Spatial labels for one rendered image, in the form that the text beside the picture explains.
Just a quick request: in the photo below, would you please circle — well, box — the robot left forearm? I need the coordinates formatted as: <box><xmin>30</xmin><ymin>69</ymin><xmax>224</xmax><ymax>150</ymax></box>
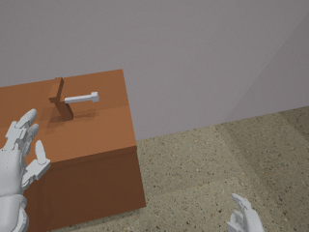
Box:
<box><xmin>0</xmin><ymin>194</ymin><xmax>29</xmax><ymax>232</ymax></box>

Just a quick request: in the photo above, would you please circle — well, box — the counter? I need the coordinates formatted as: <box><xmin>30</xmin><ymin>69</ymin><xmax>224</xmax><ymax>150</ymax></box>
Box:
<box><xmin>0</xmin><ymin>69</ymin><xmax>147</xmax><ymax>232</ymax></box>

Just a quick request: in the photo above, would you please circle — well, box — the tap lever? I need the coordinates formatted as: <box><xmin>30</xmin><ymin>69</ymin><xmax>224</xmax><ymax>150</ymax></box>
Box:
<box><xmin>64</xmin><ymin>92</ymin><xmax>99</xmax><ymax>103</ymax></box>

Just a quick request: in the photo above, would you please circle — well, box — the left robot hand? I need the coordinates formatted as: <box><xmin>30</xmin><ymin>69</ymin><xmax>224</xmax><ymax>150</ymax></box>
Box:
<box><xmin>0</xmin><ymin>108</ymin><xmax>51</xmax><ymax>197</ymax></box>

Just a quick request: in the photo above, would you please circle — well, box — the right robot hand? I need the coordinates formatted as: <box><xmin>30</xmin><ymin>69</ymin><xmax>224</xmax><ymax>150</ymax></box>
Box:
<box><xmin>227</xmin><ymin>193</ymin><xmax>265</xmax><ymax>232</ymax></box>

